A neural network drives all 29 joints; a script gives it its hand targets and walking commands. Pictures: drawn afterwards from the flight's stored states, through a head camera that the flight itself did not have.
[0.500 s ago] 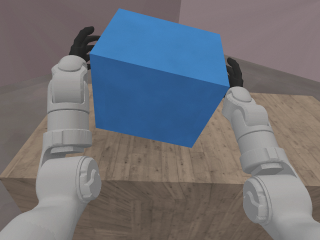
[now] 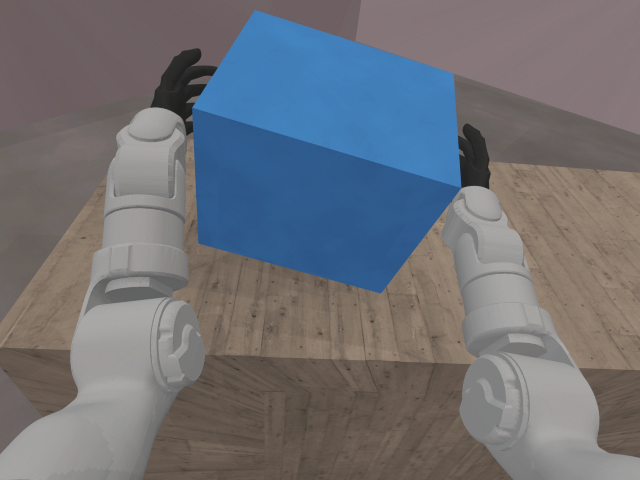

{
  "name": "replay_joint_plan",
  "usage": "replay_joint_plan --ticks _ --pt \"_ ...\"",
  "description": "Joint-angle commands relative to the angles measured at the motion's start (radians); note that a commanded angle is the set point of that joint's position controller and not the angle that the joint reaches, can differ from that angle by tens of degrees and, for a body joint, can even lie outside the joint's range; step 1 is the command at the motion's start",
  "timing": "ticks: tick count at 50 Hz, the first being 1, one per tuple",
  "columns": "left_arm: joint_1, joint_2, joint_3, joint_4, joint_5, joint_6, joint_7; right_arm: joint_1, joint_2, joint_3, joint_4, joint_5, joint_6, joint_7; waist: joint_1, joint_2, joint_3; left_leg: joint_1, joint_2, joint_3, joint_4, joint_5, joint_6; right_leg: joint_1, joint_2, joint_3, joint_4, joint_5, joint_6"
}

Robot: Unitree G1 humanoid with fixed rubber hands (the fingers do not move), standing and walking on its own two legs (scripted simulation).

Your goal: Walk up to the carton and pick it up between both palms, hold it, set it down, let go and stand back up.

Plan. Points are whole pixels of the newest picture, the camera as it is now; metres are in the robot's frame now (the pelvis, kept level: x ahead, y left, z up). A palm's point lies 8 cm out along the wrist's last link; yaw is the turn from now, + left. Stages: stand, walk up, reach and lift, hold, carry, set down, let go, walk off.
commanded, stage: set down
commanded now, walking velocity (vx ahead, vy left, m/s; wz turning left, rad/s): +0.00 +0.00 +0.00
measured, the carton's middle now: (322, 161) +0.48 +0.01 +0.21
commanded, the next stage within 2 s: none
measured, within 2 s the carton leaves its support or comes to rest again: neither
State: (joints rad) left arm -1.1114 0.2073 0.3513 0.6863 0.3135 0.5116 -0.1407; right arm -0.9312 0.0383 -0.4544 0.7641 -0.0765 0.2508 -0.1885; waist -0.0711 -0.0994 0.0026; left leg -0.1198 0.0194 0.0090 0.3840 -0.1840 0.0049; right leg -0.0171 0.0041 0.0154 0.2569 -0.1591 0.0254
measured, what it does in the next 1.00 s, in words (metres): stands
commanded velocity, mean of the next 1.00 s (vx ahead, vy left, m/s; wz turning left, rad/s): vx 0.00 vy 0.00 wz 0.00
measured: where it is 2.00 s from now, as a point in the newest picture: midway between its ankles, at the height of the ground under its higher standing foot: outside the picture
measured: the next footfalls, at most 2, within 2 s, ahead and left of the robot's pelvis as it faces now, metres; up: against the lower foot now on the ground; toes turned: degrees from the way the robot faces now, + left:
none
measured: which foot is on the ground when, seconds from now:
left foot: down 0.00-1.00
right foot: down 0.00-1.00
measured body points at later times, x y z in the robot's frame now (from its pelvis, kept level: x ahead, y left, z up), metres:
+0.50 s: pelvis -0.01 +0.00 +0.00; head -0.04 +0.06 +0.45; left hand +0.44 +0.18 +0.26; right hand +0.39 -0.17 +0.22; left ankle +0.02 +0.11 -0.75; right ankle -0.01 -0.14 -0.75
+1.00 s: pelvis +0.02 +0.00 +0.00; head +0.03 +0.05 +0.45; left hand +0.50 +0.15 +0.22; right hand +0.42 -0.19 +0.17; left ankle +0.02 +0.11 -0.75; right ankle -0.01 -0.14 -0.75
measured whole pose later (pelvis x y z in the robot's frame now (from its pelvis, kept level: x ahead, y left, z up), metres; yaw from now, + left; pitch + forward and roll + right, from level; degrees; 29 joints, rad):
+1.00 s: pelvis +0.02 +0.00 +0.00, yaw +0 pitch -3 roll -1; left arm -1.17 0.23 0.37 0.97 0.31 0.30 -0.17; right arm -0.86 0.12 -0.59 0.71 -0.21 0.19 -0.18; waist -0.12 -0.10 0.05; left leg -0.12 0.01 0.01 0.38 -0.21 0.01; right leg -0.02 -0.01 0.01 0.26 -0.18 0.03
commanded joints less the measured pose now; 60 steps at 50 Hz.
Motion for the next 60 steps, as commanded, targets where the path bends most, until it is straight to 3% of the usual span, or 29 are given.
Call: replay_joint_plan --ticks 1,2,5,7,11,12,13,14,16,19,22,25,26,30,31,33,36,37,41,44,45,46,50,51,53,55,58,59,60 --pt "-0.407 -0.504 -0.298 -0.099 -0.153 -0.031 -0.149 -0.693 0.323 0.416 -0.268 0.119 -0.077 0.093 -0.152 0.157 -0.47 0.324 -0.067 0.074 -0.023 0.46 -0.055 0.221 0.046 -0.074 0.02 0.493 0.056" --pt "-0.402 -0.507 -0.324 -0.137 -0.169 -0.032 -0.154 -0.677 0.332 0.441 -0.289 0.137 -0.078 0.086 -0.171 0.176 -0.523 0.354 -0.069 0.076 0.004 0.538 -0.07 0.238 0.05 -0.077 0.03 0.573 0.058" --pt "-0.389 -0.514 -0.342 -0.206 -0.193 -0.028 -0.158 -0.718 0.346 0.509 -0.384 0.182 -0.091 0.069 -0.161 0.18 -0.58 0.365 -0.075 0.067 0.043 0.65 -0.082 0.271 0.05 -0.07 0.058 0.696 0.07" --pt "-0.404 -0.526 -0.364 -0.229 -0.204 -0.029 -0.161 -0.705 0.348 0.514 -0.371 0.194 -0.088 0.061 -0.182 0.197 -0.582 0.387 -0.071 0.058 0.047 0.673 -0.095 0.251 0.048 -0.076 0.058 0.693 0.064" --pt "-0.431 -0.5 -0.325 -0.224 -0.171 -0.032 -0.181 -0.673 0.365 0.5 -0.342 0.179 -0.07 0.059 -0.175 0.189 -0.551 0.364 -0.076 0.069 0.024 0.595 -0.085 0.251 0.04 -0.072 0.047 0.619 0.058" --pt "-0.467 -0.504 -0.35 -0.249 -0.192 -0.041 -0.182 -0.67 0.361 0.496 -0.347 0.174 -0.065 0.06 -0.196 0.186 -0.567 0.37 -0.072 0.065 0.027 0.598 -0.089 0.238 0.043 -0.078 0.056 0.631 0.059" --pt "-0.443 -0.497 -0.339 -0.225 -0.183 -0.039 -0.185 -0.697 0.365 0.507 -0.388 0.186 -0.068 0.058 -0.176 0.191 -0.573 0.366 -0.072 0.067 0.028 0.6 -0.087 0.234 0.041 -0.067 0.055 0.633 0.058" --pt "-0.459 -0.496 -0.344 -0.216 -0.185 -0.049 -0.183 -0.692 0.365 0.494 -0.354 0.179 -0.07 0.064 -0.181 0.208 -0.58 0.371 -0.072 0.064 0.029 0.606 -0.092 0.22 0.045 -0.072 0.051 0.619 0.052" --pt "-0.439 -0.482 -0.295 -0.157 -0.151 -0.044 -0.187 -0.693 0.364 0.484 -0.323 0.165 -0.06 0.069 -0.158 0.184 -0.546 0.326 -0.081 0.074 0.012 0.536 -0.075 0.251 0.038 -0.065 0.041 0.588 0.053" --pt "-0.48 -0.452 -0.245 -0.052 -0.127 -0.056 -0.2 -0.708 0.353 0.408 -0.251 0.118 -0.05 0.075 -0.174 0.162 -0.468 0.262 -0.08 0.078 -0.036 0.362 -0.051 0.226 0.023 -0.061 0.031 0.506 0.053" --pt "-0.506 -0.389 -0.157 0.063 -0.073 -0.06 -0.222 -0.718 0.33 0.31 -0.197 0.063 -0.039 0.085 -0.16 0.125 -0.339 0.175 -0.08 0.089 -0.106 0.153 -0.017 0.198 0.01 -0.06 0.0 0.326 0.052" --pt "-0.509 -0.392 -0.123 0.126 -0.066 -0.07 -0.247 -0.715 0.323 0.234 -0.196 0.005 -0.039 0.087 -0.171 0.102 -0.274 0.118 -0.066 0.098 -0.149 0.05 0.0 0.197 0.007 -0.056 -0.011 0.224 0.048" --pt "-0.54 -0.401 -0.14 0.116 -0.071 -0.084 -0.242 -0.742 0.34 0.231 -0.219 -0.005 -0.049 0.093 -0.158 0.101 -0.293 0.128 -0.06 0.097 -0.158 0.039 -0.001 0.188 0.01 -0.064 -0.013 0.18 0.051" --pt "-0.644 -0.403 -0.158 0.184 -0.097 -0.158 -0.207 -0.822 0.325 0.118 -0.181 -0.095 -0.088 0.118 -0.182 0.14 -0.272 0.103 -0.042 0.081 -0.194 -0.165 -0.005 0.07 0.009 -0.059 -0.035 -0.02 0.027" --pt "-0.643 -0.383 -0.137 0.179 -0.099 -0.175 -0.198 -0.8 0.343 0.125 -0.156 -0.107 -0.088 0.129 -0.146 0.118 -0.265 0.09 -0.039 0.093 -0.203 -0.162 -0.001 0.069 0.007 -0.059 -0.034 -0.033 0.028" --pt "-0.684 -0.343 -0.114 0.208 -0.088 -0.205 -0.187 -0.793 0.361 0.092 -0.136 -0.149 -0.087 0.143 -0.128 0.12 -0.266 0.058 -0.042 0.086 -0.209 -0.226 0.008 0.056 0.0 -0.058 -0.025 -0.077 0.022" --pt "-0.667 -0.32 -0.097 0.294 -0.077 -0.214 -0.177 -0.807 0.335 0.061 -0.153 -0.172 -0.086 0.15 -0.131 0.145 -0.222 0.022 -0.045 0.087 -0.221 -0.279 0.012 0.041 -0.002 -0.055 -0.026 -0.116 0.017" --pt "-0.661 -0.326 -0.086 0.301 -0.073 -0.223 -0.171 -0.81 0.356 0.08 -0.169 -0.172 -0.09 0.153 -0.107 0.142 -0.249 0.027 -0.047 0.092 -0.211 -0.242 0.013 0.043 0.001 -0.053 -0.023 -0.089 0.021" --pt "-0.639 -0.334 -0.073 0.325 -0.068 -0.25 -0.157 -0.789 0.378 0.108 -0.165 -0.174 -0.104 0.15 -0.095 0.132 -0.308 0.058 -0.044 0.104 -0.195 -0.131 0.008 0.075 0.002 -0.057 -0.011 0.026 0.033" --pt "-0.636 -0.345 -0.091 0.324 -0.077 -0.267 -0.158 -0.759 0.387 0.14 -0.182 -0.159 -0.117 0.143 -0.117 0.15 -0.376 0.097 -0.052 0.114 -0.171 -0.026 -0.003 0.116 0.005 -0.06 -0.001 0.147 0.048" --pt "-0.645 -0.364 -0.11 0.303 -0.087 -0.278 -0.152 -0.752 0.404 0.168 -0.191 -0.147 -0.126 0.142 -0.11 0.15 -0.422 0.114 -0.052 0.106 -0.149 0.053 -0.013 0.139 0.01 -0.067 0.019 0.234 0.046" --pt "-0.606 -0.381 -0.131 0.296 -0.094 -0.272 -0.156 -0.742 0.398 0.179 -0.216 -0.124 -0.128 0.136 -0.137 0.162 -0.446 0.134 -0.055 0.106 -0.124 0.111 -0.019 0.149 0.014 -0.063 0.028 0.31 0.05" --pt "-0.491 -0.399 -0.101 0.264 -0.08 -0.259 -0.173 -0.652 0.455 0.335 -0.279 -0.056 -0.126 0.114 -0.091 0.123 -0.527 0.104 -0.085 0.1 -0.052 0.335 -0.024 0.307 0.006 -0.039 0.101 0.711 0.079" --pt "-0.47 -0.41 -0.12 0.244 -0.093 -0.253 -0.174 -0.653 0.458 0.384 -0.339 -0.023 -0.136 0.107 -0.088 0.128 -0.565 0.093 -0.092 0.098 -0.029 0.399 -0.03 0.341 0.007 -0.034 0.126 0.817 0.083" --pt "-0.46 -0.433 -0.15 0.184 -0.097 -0.244 -0.18 -0.608 0.472 0.416 -0.324 0.001 -0.135 0.097 -0.107 0.149 -0.603 0.133 -0.087 0.082 0.002 0.516 -0.049 0.35 0.012 -0.043 0.151 0.917 0.084" --pt "-0.417 -0.43 -0.148 0.138 -0.094 -0.226 -0.19 -0.586 0.478 0.456 -0.361 0.032 -0.14 0.085 -0.096 0.158 -0.617 0.114 -0.094 0.088 0.014 0.571 -0.049 0.384 0.005 -0.04 0.166 0.978 0.08" --pt "-0.403 -0.445 -0.177 0.112 -0.093 -0.206 -0.209 -0.523 0.493 0.464 -0.35 0.016 -0.135 0.071 -0.144 0.141 -0.587 0.018 -0.097 0.084 -0.041 0.467 -0.024 0.447 -0.022 -0.032 0.189 1.033 0.085" --pt "-0.398 -0.45 -0.177 0.096 -0.094 -0.2 -0.212 -0.525 0.482 0.463 -0.342 0.023 -0.136 0.069 -0.147 0.15 -0.572 0.078 -0.087 0.074 -0.034 0.522 -0.036 0.405 -0.004 -0.045 0.174 0.959 0.081" --pt "-0.401 -0.488 -0.225 0.029 -0.118 -0.196 -0.21 -0.528 0.474 0.462 -0.358 0.041 -0.143 0.068 -0.185 0.19 -0.614 0.215 -0.067 0.058 -0.004 0.616 -0.063 0.322 0.019 -0.064 0.157 0.871 0.081"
